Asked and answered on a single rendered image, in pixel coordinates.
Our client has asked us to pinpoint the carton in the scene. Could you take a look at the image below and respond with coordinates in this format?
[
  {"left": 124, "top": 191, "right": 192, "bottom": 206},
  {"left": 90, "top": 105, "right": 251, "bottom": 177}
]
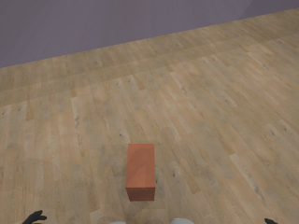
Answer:
[{"left": 125, "top": 144, "right": 156, "bottom": 202}]

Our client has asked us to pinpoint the robot left hand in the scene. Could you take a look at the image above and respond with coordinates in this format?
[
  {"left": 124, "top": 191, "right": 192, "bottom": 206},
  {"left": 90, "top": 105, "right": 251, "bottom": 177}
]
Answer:
[{"left": 22, "top": 210, "right": 47, "bottom": 224}]

